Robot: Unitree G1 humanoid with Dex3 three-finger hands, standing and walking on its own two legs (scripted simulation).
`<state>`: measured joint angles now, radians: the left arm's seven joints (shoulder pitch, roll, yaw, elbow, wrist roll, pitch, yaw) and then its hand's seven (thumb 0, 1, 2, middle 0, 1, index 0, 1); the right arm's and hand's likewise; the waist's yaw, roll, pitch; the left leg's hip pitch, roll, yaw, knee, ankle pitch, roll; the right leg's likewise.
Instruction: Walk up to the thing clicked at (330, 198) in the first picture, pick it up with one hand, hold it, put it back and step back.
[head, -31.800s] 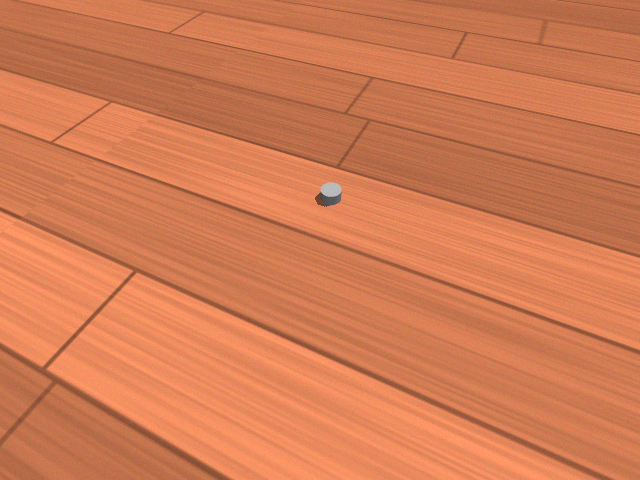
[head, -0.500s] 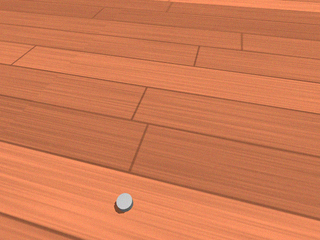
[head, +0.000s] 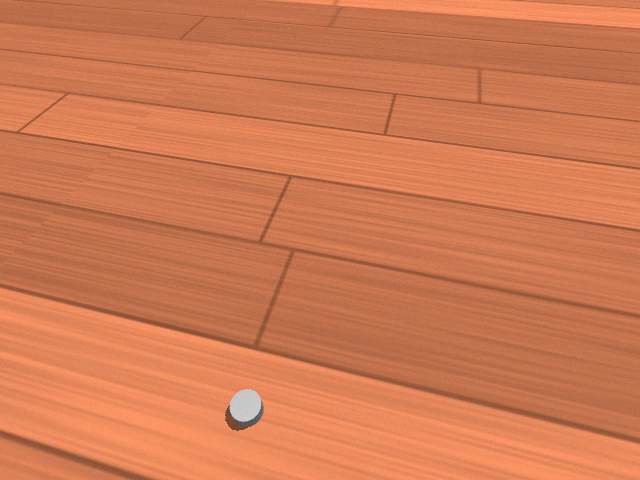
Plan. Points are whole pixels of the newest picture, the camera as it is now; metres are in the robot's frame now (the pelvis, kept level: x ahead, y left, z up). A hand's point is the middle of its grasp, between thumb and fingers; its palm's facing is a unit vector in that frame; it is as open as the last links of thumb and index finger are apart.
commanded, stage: stand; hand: left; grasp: from above
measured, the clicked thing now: (246, 407) +0.44 +0.27 -0.76
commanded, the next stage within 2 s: step back in 0.24 s
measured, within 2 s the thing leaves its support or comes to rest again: neither
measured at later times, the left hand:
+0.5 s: hand out of the picture +0.07 +0.28 -0.17, palm faces -0.03 -0.92 -0.39, open 7.4 cm
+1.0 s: hand out of the picture -0.02 +0.26 -0.17, palm faces -0.11 -0.91 -0.40, open 7.4 cm
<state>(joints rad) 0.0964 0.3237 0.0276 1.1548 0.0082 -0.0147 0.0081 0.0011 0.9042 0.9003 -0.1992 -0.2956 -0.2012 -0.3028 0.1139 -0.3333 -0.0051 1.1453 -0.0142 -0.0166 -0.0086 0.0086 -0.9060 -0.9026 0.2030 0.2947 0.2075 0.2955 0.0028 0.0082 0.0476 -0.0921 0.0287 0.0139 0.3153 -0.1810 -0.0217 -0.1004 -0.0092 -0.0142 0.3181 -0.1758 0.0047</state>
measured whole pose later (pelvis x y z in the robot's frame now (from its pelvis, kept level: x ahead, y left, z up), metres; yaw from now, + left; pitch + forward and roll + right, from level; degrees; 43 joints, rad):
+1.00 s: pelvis -0.14 +0.00 -0.03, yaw -5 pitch -2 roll +0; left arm 0.13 0.36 0.07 0.87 0.03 0.03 0.00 0.00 0.90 0.90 -0.20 -0.30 -0.20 -0.30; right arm 0.12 -0.39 -0.05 0.89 0.00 0.05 -0.03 0.01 -0.90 -0.90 0.21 0.30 0.21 0.30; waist -0.01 0.03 0.20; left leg -0.46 -0.03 -0.08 0.94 -0.50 0.00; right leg -0.29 0.05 0.05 0.68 -0.35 -0.03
